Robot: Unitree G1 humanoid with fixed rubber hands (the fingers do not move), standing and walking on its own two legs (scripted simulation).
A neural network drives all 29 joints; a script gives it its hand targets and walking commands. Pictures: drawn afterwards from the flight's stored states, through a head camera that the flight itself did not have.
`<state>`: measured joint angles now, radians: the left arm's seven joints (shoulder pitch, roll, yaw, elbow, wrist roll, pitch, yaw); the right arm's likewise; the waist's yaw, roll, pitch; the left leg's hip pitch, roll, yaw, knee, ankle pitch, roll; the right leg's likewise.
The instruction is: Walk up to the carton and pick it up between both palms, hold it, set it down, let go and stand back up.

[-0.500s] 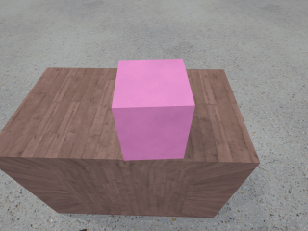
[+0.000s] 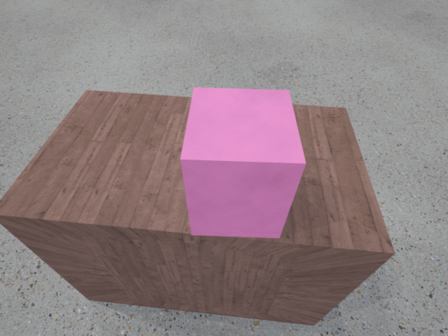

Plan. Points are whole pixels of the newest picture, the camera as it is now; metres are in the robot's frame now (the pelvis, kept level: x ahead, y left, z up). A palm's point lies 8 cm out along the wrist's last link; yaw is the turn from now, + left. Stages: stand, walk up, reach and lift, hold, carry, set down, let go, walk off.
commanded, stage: walk up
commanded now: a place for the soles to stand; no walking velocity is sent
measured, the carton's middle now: (238, 165) +0.46 -0.01 +0.03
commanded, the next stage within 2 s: reach and lift in 0.74 s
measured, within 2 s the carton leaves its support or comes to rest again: neither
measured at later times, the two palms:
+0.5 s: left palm out of the picture +0.05 +0.26 -0.14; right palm out of the picture +0.10 -0.26 -0.13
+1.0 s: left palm (106, 330) +0.17 +0.25 -0.14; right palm out of the picture +0.15 -0.27 -0.13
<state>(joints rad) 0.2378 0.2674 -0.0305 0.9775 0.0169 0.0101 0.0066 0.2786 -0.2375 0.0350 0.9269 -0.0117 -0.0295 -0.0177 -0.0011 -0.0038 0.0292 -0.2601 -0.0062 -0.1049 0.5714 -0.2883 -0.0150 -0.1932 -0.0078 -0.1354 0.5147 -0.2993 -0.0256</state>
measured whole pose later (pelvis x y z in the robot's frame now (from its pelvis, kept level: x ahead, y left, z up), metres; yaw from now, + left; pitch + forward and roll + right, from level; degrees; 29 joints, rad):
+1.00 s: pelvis -0.03 -0.03 -0.04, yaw -3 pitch +3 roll +0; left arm 0.04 0.35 0.12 0.42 0.05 0.40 0.00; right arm -0.20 -0.17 -0.06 1.19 -0.03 -0.32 0.03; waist 0.01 -0.10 0.13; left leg -0.54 0.04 -0.07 0.89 -0.40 -0.06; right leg -0.51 0.04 -0.08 0.89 -0.41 -0.08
